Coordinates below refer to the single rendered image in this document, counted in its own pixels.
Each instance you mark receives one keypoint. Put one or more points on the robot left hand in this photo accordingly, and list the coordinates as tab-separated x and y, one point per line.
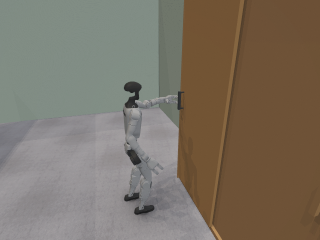
168	99

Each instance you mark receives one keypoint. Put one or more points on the left robot forearm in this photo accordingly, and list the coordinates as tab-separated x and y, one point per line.
157	101

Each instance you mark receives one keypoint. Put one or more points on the handle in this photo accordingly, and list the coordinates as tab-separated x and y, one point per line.
179	100
314	209

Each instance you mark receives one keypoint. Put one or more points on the robot torso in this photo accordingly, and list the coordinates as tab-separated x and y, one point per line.
136	134

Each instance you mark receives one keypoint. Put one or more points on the robot right hand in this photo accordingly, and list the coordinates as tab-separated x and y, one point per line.
152	163

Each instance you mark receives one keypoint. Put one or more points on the wardrobe door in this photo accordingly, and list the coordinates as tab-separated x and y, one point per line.
210	42
270	165

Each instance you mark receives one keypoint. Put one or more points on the right robot upper arm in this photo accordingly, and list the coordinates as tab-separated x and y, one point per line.
134	118

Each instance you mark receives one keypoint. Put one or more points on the robot right shin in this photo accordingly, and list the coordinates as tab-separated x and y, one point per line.
144	191

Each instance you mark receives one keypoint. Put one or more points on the left robot upper arm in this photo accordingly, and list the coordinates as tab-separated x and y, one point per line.
145	104

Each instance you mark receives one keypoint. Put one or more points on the right robot forearm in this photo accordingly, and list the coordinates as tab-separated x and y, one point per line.
134	145

